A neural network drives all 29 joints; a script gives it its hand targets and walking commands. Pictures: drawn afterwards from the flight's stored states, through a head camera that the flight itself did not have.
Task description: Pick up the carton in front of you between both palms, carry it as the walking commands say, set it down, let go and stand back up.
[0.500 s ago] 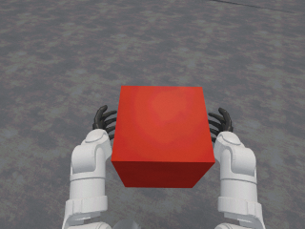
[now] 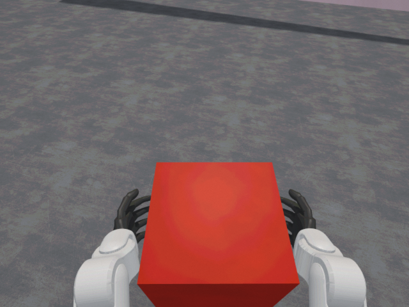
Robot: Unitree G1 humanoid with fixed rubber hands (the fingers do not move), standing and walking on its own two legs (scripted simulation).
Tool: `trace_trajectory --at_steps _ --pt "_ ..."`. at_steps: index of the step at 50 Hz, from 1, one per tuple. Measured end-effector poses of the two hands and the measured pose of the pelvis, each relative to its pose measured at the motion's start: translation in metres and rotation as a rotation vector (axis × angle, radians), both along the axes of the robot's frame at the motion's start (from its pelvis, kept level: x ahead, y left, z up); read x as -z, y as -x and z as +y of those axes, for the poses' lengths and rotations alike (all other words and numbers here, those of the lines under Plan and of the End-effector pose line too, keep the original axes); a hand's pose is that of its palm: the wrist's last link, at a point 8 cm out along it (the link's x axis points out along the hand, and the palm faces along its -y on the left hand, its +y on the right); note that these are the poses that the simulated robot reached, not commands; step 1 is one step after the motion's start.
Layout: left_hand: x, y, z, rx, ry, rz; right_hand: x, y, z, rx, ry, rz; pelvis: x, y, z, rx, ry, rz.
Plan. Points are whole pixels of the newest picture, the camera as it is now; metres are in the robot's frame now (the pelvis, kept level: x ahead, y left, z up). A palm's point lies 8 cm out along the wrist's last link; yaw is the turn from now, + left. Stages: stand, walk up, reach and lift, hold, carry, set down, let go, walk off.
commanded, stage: carry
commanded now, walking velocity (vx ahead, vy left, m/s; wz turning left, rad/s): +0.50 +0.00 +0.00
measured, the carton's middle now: (213, 243) +0.24 +0.00 +0.01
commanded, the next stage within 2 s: none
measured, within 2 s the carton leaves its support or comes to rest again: neither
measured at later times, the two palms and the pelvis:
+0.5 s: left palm (160, 123) +0.51 +0.12 +0.08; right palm (277, 118) +0.54 -0.18 +0.07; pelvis +0.30 -0.05 +0.00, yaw +3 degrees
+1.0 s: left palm (157, 64) +0.83 +0.16 +0.07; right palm (247, 63) +0.82 -0.14 +0.08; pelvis +0.59 +0.01 +0.00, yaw +0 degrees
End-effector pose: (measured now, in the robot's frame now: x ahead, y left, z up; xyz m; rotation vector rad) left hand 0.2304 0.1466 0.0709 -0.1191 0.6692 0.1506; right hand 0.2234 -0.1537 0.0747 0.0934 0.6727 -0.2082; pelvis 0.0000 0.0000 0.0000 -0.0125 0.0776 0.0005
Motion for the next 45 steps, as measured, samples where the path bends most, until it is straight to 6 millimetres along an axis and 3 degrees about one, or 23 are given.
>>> trace_trajectory --at_steps 7,14,18,23,32,38,41,45 --pt "-0.017 -0.081 -0.011 -0.009 -0.020 -0.066 -0.014 -0.085 -0.011 -0.012 -0.013 -0.065 0.003 -0.091 -0.013 -0.004 0.001 -0.021" --pt "0.001 -0.186 -0.034 -0.043 -0.076 -0.063 0.015 -0.202 -0.035 -0.054 -0.033 -0.064 0.031 -0.191 -0.042 -0.033 0.002 -0.026" --pt "0.011 -0.219 -0.035 -0.080 -0.059 0.036 0.024 -0.247 -0.035 -0.092 -0.041 0.034 0.018 -0.229 -0.052 -0.056 -0.014 -0.012" --pt "-0.001 -0.260 -0.032 -0.121 -0.044 0.029 0.010 -0.296 -0.031 -0.122 -0.037 0.028 0.001 -0.281 -0.055 -0.058 -0.031 -0.008" --pt "-0.022 -0.381 -0.022 -0.068 -0.029 -0.071 -0.016 -0.403 -0.021 -0.076 -0.012 -0.073 0.002 -0.396 -0.035 -0.042 -0.025 -0.019" --pt "0.001 -0.479 0.006 -0.043 -0.011 -0.079 -0.001 -0.492 0.006 -0.052 0.021 -0.080 0.027 -0.485 -0.004 -0.010 -0.025 -0.024" --pt "0.011 -0.518 0.012 -0.017 0.000 -0.007 0.009 -0.524 0.012 -0.032 0.024 -0.007 0.021 -0.513 0.006 0.002 -0.016 -0.016" --pt "0.008 -0.555 0.011 0.015 0.008 0.032 0.004 -0.552 0.011 0.006 0.024 0.032 0.005 -0.547 0.013 0.005 0.006 -0.010"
